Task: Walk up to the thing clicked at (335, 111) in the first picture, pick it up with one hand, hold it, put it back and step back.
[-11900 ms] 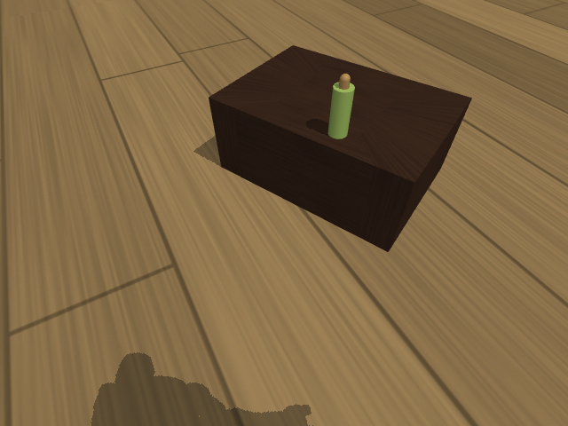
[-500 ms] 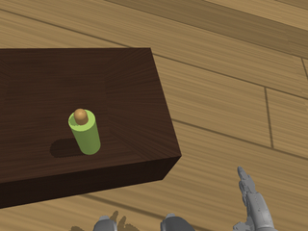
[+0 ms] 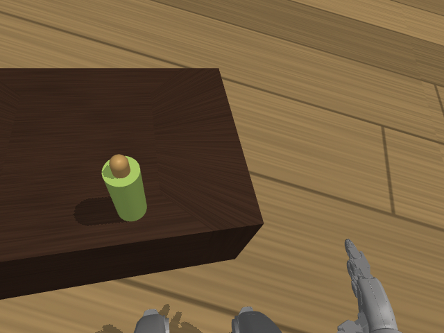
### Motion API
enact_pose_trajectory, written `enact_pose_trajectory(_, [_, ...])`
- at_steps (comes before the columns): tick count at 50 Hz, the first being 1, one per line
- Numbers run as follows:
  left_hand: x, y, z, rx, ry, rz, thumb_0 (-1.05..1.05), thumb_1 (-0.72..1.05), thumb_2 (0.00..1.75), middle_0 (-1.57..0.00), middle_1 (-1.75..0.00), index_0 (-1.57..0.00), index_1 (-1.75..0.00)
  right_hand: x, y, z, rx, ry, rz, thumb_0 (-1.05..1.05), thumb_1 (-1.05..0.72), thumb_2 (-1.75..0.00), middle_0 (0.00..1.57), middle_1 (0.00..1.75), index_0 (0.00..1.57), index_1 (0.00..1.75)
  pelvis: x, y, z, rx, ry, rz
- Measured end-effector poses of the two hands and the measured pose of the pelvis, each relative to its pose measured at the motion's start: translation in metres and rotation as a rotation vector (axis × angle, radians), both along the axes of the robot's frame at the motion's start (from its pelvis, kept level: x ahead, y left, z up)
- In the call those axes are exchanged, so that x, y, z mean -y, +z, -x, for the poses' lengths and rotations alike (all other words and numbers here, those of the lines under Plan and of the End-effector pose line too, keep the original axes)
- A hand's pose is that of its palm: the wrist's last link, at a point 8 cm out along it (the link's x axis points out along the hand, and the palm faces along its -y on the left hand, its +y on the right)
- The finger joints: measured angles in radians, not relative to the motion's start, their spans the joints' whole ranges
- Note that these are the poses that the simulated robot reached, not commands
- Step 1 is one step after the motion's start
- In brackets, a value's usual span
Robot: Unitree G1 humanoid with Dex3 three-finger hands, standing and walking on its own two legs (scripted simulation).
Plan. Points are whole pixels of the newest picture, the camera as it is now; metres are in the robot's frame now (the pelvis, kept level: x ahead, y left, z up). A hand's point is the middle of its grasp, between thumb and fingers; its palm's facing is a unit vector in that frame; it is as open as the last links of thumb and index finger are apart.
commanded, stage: go down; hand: left
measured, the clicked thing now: (126, 187) +0.47 +0.17 -0.15
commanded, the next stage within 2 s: none
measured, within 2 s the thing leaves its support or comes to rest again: neither
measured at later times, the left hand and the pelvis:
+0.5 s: hand out of the picture +0.38 +0.37 +0.06, palm faces +0.18 -0.98 +0.01, open 17.2 cm; pelvis +0.01 +0.00 +0.00, yaw +0 degrees
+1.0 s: hand out of the picture +0.39 +0.36 +0.05, palm faces +0.17 -0.99 +0.02, open 17.4 cm; pelvis +0.00 +0.00 +0.00, yaw +0 degrees
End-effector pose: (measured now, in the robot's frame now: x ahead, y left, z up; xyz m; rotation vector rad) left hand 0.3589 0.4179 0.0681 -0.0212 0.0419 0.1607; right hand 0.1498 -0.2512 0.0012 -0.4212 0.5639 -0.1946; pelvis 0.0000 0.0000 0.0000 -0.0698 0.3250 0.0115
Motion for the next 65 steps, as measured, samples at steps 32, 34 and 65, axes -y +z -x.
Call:
enact_pose_trajectory(32, [0.001,-0.014,0.011,-0.009,0.029,0.003,-0.01,-0.51,0.08,-0.05,-0.06,-0.05,-0.06,0.006,-0.001,-0.009,-0.013,0.023,0.005,-0.01,0.51,-0.06,0.06,0.05,0.05,0.05,0.006,-0.002,-0.005,-0.007,0.007,-0.006])
enact_pose_trajectory(34, [0.001,-0.014,0.010,-0.004,0.026,-0.001,-0.01,-0.51,0.08,-0.05,-0.05,-0.05,-0.06,0.006,0.000,-0.009,-0.014,0.025,0.011,-0.01,0.51,-0.06,0.06,0.05,0.05,0.05,0.007,-0.002,-0.004,-0.007,0.009,-0.005])
enact_pose_trajectory(65, [0.000,-0.013,0.006,-0.007,0.026,-0.003,-0.01,-0.52,0.07,-0.05,-0.06,-0.05,-0.06,0.004,0.000,-0.002,-0.019,0.006,0.008,-0.01,0.50,-0.06,0.06,0.05,0.05,0.05,0.002,-0.002,-0.003,-0.009,0.002,-0.001])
